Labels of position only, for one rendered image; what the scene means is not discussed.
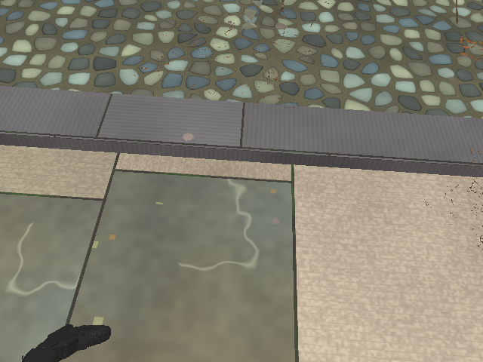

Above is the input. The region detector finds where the left robot hand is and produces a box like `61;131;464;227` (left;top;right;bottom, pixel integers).
22;324;111;362

